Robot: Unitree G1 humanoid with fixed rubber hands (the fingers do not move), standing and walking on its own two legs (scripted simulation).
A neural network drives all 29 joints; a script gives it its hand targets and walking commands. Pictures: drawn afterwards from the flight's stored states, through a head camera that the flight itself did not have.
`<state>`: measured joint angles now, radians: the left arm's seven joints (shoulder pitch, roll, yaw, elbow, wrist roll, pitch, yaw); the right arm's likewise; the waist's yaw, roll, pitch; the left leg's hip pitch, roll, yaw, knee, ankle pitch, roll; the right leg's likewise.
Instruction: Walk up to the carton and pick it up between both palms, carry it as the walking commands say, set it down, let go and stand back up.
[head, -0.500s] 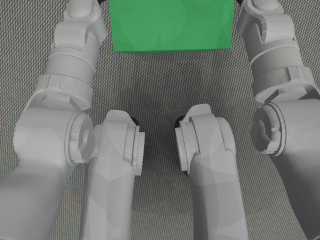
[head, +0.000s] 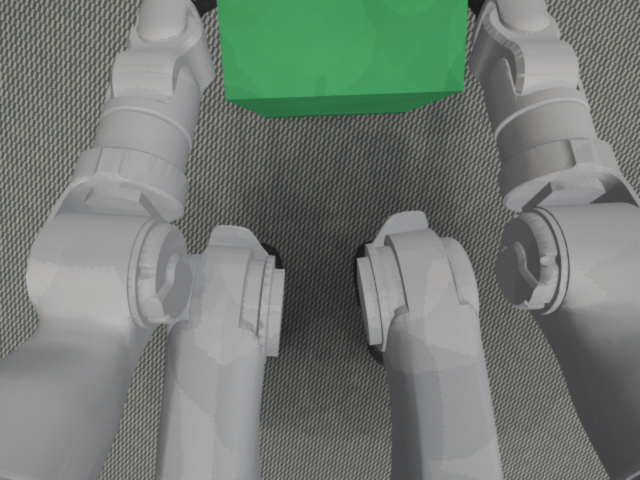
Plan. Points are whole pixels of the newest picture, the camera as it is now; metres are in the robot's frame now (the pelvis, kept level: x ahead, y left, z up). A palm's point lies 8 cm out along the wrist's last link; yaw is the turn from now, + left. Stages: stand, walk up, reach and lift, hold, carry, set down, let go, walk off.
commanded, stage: set down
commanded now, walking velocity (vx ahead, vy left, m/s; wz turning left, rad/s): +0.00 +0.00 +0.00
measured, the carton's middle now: (335, 6) +0.55 -0.05 -0.23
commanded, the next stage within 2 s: none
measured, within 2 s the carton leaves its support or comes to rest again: neither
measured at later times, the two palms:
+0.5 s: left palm (177, 7) +0.54 +0.10 -0.16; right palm out of the picture +0.53 -0.20 -0.16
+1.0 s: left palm (142, 36) +0.53 +0.14 -0.18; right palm (503, 35) +0.50 -0.22 -0.20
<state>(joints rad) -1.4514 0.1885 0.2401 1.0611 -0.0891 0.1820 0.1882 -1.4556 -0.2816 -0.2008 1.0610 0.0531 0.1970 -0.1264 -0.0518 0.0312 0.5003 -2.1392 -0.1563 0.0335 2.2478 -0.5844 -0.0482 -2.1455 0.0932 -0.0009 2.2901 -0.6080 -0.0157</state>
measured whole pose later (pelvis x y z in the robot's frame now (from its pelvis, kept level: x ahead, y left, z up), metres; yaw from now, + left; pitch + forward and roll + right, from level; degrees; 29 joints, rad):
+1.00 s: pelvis +0.00 +0.00 +0.01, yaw +0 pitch +30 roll +3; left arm -1.35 0.32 0.06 1.01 -0.30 0.09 0.18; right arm -1.33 -0.39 -0.05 1.00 0.22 0.09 -0.10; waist -0.03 0.03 0.52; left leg -2.16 -0.12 0.05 2.21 -0.58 -0.03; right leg -2.17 0.05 -0.01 2.25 -0.60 -0.04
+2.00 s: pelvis -0.01 +0.00 +0.17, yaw -2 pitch +27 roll +3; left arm -1.20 0.28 0.18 0.51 -0.19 0.40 0.19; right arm -1.27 -0.41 -0.14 0.61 0.18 0.39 -0.08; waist -0.04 -0.02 0.53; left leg -1.66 -0.09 0.01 1.67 -0.48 -0.02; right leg -1.69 0.07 0.02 1.71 -0.49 -0.04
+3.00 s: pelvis +0.05 -0.01 +0.36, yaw -3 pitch +12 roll +1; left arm -0.26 0.23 0.08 0.25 -0.04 0.25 0.04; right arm -0.28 -0.25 -0.09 0.28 0.02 0.23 -0.02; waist -0.03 0.00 0.41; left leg -0.78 -0.07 -0.06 0.88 -0.32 0.00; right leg -0.79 0.07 0.03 0.90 -0.32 -0.04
